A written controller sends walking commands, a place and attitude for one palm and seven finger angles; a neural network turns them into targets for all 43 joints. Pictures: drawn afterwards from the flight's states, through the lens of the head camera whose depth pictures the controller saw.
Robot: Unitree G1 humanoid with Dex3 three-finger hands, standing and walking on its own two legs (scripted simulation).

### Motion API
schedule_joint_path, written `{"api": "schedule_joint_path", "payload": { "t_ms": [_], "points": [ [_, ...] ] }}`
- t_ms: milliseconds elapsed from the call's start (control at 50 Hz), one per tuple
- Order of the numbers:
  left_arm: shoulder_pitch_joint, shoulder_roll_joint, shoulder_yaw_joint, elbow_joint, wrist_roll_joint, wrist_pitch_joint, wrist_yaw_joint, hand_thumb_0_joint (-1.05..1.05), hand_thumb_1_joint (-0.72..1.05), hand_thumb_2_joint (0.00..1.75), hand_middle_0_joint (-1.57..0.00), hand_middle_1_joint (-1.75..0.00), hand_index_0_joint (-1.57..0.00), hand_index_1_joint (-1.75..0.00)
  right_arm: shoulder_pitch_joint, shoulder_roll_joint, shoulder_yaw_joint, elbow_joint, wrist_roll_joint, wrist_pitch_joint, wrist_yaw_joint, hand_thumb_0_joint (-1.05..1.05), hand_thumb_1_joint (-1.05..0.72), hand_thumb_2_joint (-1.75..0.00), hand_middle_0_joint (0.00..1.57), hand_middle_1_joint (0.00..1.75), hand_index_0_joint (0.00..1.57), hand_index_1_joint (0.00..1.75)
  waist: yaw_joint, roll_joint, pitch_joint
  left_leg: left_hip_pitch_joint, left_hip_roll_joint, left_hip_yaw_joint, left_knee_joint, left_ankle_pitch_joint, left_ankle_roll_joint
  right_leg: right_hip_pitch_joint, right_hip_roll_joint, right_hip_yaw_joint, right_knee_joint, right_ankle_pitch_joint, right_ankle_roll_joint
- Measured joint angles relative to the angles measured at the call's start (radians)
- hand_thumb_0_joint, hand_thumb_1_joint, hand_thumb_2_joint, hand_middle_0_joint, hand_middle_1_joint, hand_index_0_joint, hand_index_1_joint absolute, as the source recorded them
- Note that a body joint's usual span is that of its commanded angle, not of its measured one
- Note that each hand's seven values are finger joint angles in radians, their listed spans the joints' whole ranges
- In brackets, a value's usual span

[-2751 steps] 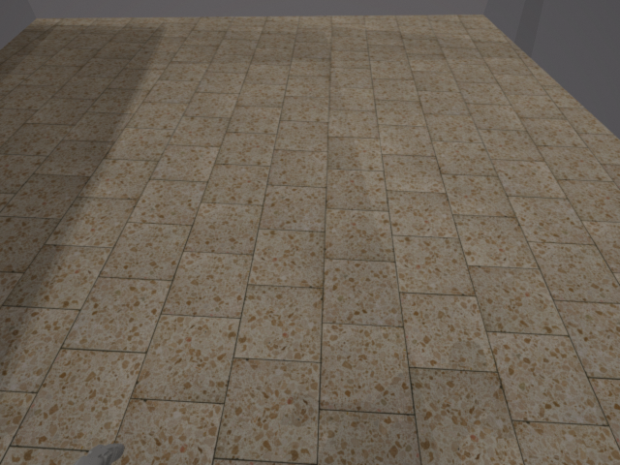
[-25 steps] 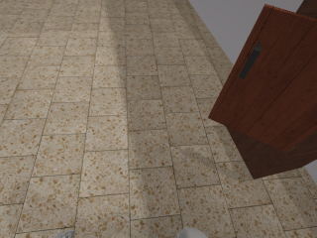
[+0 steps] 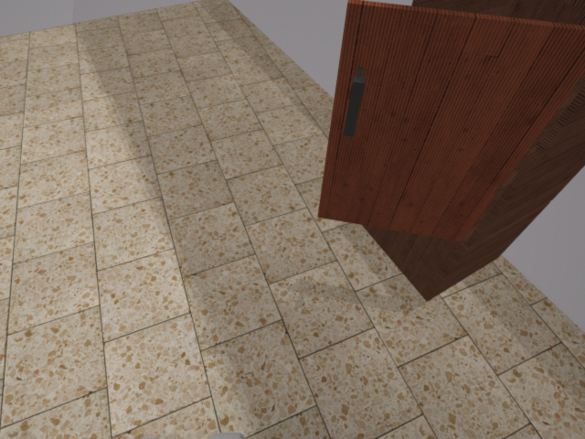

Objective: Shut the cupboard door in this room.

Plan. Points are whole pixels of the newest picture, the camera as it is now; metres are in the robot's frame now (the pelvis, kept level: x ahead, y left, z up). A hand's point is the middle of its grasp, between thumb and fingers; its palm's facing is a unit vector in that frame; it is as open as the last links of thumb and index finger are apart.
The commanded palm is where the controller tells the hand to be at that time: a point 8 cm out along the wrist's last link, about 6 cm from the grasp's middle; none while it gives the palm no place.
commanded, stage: turn to face it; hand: left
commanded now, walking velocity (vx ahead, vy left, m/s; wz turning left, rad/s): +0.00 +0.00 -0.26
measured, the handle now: (354, 102) +0.71 -0.09 +0.06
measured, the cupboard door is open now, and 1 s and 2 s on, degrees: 49 49 49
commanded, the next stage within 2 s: take the last steps up to it in 0.10 s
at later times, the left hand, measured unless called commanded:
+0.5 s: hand out of the picture +0.12 +0.16 -0.16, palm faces -0.12 -0.97 -0.22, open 7.4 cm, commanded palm none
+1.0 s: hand (253, 331) +0.31 +0.09 -0.16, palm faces -0.26 -0.95 -0.18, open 7.4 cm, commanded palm none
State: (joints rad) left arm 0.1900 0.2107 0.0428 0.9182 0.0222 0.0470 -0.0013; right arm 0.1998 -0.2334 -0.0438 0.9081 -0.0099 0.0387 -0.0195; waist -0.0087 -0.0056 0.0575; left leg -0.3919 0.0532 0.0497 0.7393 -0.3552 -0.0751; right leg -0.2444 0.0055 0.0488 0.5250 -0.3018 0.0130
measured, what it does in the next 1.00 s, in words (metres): walks ahead: left foot, then right foot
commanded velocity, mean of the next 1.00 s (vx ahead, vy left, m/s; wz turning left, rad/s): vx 0.19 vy -0.12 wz -0.16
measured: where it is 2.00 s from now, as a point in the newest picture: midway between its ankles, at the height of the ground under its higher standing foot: outside the picture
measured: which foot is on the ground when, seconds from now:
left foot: up 0.00-0.02, down 0.04-0.42, up 0.44-0.72, down 0.74-1.00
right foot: down 0.00-0.04, up 0.06-0.40, down 0.42-0.74, up 0.76-1.00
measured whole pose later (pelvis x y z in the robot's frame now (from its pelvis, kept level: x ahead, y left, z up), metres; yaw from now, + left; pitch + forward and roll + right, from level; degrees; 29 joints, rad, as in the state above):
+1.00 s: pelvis +0.18 -0.08 +0.01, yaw -15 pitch +1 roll -1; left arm 0.15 0.23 0.07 0.97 0.03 0.04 -0.04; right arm 0.33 -0.16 -0.03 1.04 -0.04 -0.03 -0.03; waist -0.03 -0.01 0.07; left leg -0.17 0.14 0.17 0.43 -0.26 -0.04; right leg -0.52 -0.08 -0.03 0.88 -0.26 0.01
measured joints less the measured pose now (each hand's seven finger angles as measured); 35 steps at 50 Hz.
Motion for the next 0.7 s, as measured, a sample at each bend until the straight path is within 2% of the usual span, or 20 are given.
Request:
{"api": "schedule_joint_path", "payload": {
  "t_ms": [20, 40, 80, 140, 180, 300, 380, 420, 440, 480, 520, 560, 620, 700],
  "points": [
    [0.004, 0.001, 0.002, 0.003, -0.003, 0.003, 0.001, 0.00, 0.90, 0.90, -0.20, -0.30, -0.20, -0.30, 0.004, 0.003, 0.004, -0.002, 0.000, -0.008, -0.001, 0.01, -0.91, -0.90, 0.20, 0.30, 0.20, 0.30, 0.002, -0.003, -0.004, 0.036, -0.003, 0.001, -0.087, 0.054, 0.005, -0.006, 0.005, 0.006, 0.020, -0.013, 0.007],
    [0.009, 0.003, 0.004, 0.004, -0.007, 0.007, 0.001, 0.00, 0.90, 0.90, -0.20, -0.30, -0.20, -0.30, 0.010, 0.006, 0.008, -0.003, -0.003, -0.018, -0.002, 0.01, -0.91, -0.90, 0.20, 0.30, 0.20, 0.30, 0.001, -0.004, -0.011, 0.059, -0.002, 0.003, -0.138, 0.079, 0.038, -0.018, 0.010, 0.011, 0.048, -0.030, 0.013],
    [0.005, 0.016, 0.012, 0.013, -0.011, 0.018, 0.003, 0.00, 0.90, 0.90, -0.20, -0.30, -0.20, -0.30, 0.012, 0.027, 0.018, 0.005, -0.012, -0.028, -0.006, 0.01, -0.91, -0.90, 0.20, 0.30, 0.20, 0.30, 0.006, -0.031, -0.010, 0.061, -0.006, 0.025, -0.119, 0.054, 0.085, -0.060, 0.009, 0.015, 0.168, -0.137, 0.006],
    [-0.002, 0.027, 0.020, 0.026, -0.010, 0.028, -0.001, 0.00, 0.90, 0.90, -0.20, -0.30, -0.20, -0.30, 0.028, 0.050, 0.032, 0.009, -0.021, -0.032, -0.012, 0.01, -0.90, -0.90, 0.20, 0.30, 0.21, 0.30, 0.005, -0.036, -0.005, 0.091, 0.009, 0.043, -0.151, 0.054, 0.098, -0.135, 0.017, -0.013, 0.408, -0.209, 0.006],
    [-0.007, 0.028, 0.024, 0.028, -0.010, 0.029, -0.006, 0.00, 0.90, 0.90, -0.20, -0.30, -0.20, -0.30, 0.037, 0.059, 0.036, 0.018, -0.023, -0.030, -0.015, 0.01, -0.90, -0.90, 0.21, 0.30, 0.21, 0.30, 0.007, -0.030, 0.000, 0.117, 0.018, 0.052, -0.193, 0.075, 0.094, -0.153, 0.009, -0.035, 0.463, -0.196, 0.011],
    [-0.015, 0.012, 0.020, 0.034, -0.007, 0.027, -0.017, 0.00, 0.91, 0.90, -0.20, -0.30, -0.20, -0.30, 0.060, 0.061, 0.025, 0.055, -0.025, -0.024, -0.010, 0.01, -0.90, -0.90, 0.21, 0.30, 0.21, 0.30, -0.003, 0.008, 0.002, 0.152, 0.043, 0.080, -0.247, 0.095, 0.084, -0.102, -0.012, -0.082, 0.306, -0.175, 0.007],
    [0.001, 0.001, 0.018, 0.045, -0.001, 0.020, -0.035, 0.00, 0.91, 0.90, -0.20, -0.30, -0.20, -0.30, 0.086, 0.043, 0.008, 0.082, -0.026, -0.020, -0.003, 0.01, -0.90, -0.90, 0.21, 0.30, 0.21, 0.30, -0.017, 0.035, -0.019, 0.155, 0.070, 0.105, -0.213, 0.062, 0.061, -0.014, -0.005, -0.117, 0.109, -0.108, -0.013],
    [0.017, 0.005, 0.018, 0.045, 0.003, 0.003, -0.040, 0.00, 0.91, 0.90, -0.20, -0.30, -0.20, -0.30, 0.110, 0.035, -0.001, 0.094, -0.021, -0.019, 0.000, 0.01, -0.90, -0.90, 0.21, 0.30, 0.21, 0.30, -0.017, 0.026, -0.038, 0.134, 0.072, 0.118, -0.147, 0.009, 0.049, 0.047, -0.007, -0.108, -0.031, -0.070, -0.041],
    [0.017, -0.004, 0.018, 0.054, 0.004, -0.006, -0.036, 0.00, 0.91, 0.90, -0.20, -0.30, -0.20, -0.30, 0.113, 0.023, -0.007, 0.106, -0.018, -0.013, 0.001, 0.01, -0.90, -0.90, 0.21, 0.30, 0.21, 0.30, -0.016, 0.042, -0.037, 0.112, 0.079, 0.096, -0.080, -0.069, 0.046, 0.047, 0.006, -0.111, -0.024, -0.048, -0.049],
    [0.035, -0.021, 0.014, 0.061, 0.002, -0.022, -0.025, 0.00, 0.91, 0.90, -0.20, -0.30, -0.20, -0.30, 0.113, 0.005, -0.014, 0.129, -0.016, 0.004, 0.000, 0.01, -0.90, -0.90, 0.21, 0.30, 0.21, 0.30, -0.010, 0.059, -0.041, 0.042, 0.059, 0.037, 0.098, -0.147, 0.047, 0.062, 0.020, -0.117, -0.025, -0.034, -0.057],
    [0.066, -0.029, 0.012, 0.068, 0.002, -0.036, -0.013, 0.00, 0.91, 0.90, -0.20, -0.30, -0.20, -0.30, 0.103, -0.002, -0.018, 0.136, -0.018, 0.007, 0.004, 0.01, -0.90, -0.90, 0.21, 0.30, 0.21, 0.30, -0.001, 0.048, -0.044, -0.025, 0.037, 0.022, 0.231, -0.136, 0.046, 0.093, 0.022, -0.105, -0.066, -0.023, -0.067],
    [0.094, -0.033, 0.008, 0.084, 0.002, -0.042, -0.008, 0.00, 0.90, 0.90, -0.20, -0.30, -0.20, -0.30, 0.088, -0.005, -0.022, 0.123, -0.020, -0.001, 0.009, 0.01, -0.91, -0.90, 0.20, 0.30, 0.21, 0.30, -0.003, 0.033, -0.042, -0.076, 0.032, 0.028, 0.272, -0.087, 0.039, 0.125, 0.022, -0.096, -0.109, -0.011, -0.066],
    [0.120, -0.034, 0.003, 0.114, 0.004, -0.045, -0.007, 0.00, 0.90, 0.90, -0.20, -0.30, -0.20, -0.30, 0.062, 0.001, -0.024, 0.093, -0.020, -0.016, 0.014, 0.01, -0.91, -0.90, 0.20, 0.30, 0.20, 0.30, -0.012, 0.016, -0.034, -0.114, 0.037, 0.039, 0.207, -0.021, 0.033, 0.162, 0.029, -0.094, -0.152, -0.011, -0.060],
    [0.134, -0.029, 0.004, 0.146, 0.003, -0.040, -0.011, 0.00, 0.90, 0.90, -0.20, -0.30, -0.20, -0.30, 0.032, 0.019, -0.015, 0.067, -0.019, -0.044, 0.011, 0.01, -0.91, -0.90, 0.20, 0.30, 0.20, 0.30, -0.006, -0.010, -0.015, -0.062, 0.035, 0.057, -0.024, 0.048, 0.037, 0.190, 0.038, -0.087, -0.123, -0.065, -0.051]
  ]
}}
